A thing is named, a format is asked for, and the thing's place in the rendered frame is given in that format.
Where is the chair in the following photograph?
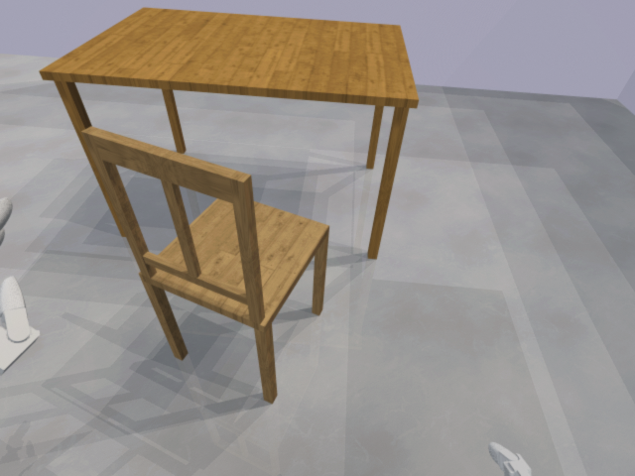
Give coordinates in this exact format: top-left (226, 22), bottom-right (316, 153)
top-left (81, 126), bottom-right (329, 404)

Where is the table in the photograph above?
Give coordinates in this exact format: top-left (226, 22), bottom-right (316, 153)
top-left (39, 7), bottom-right (419, 259)

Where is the robot right hand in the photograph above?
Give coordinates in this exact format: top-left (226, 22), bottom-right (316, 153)
top-left (488, 442), bottom-right (532, 476)

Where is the robot left hand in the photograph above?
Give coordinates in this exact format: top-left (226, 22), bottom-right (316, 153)
top-left (0, 197), bottom-right (40, 376)

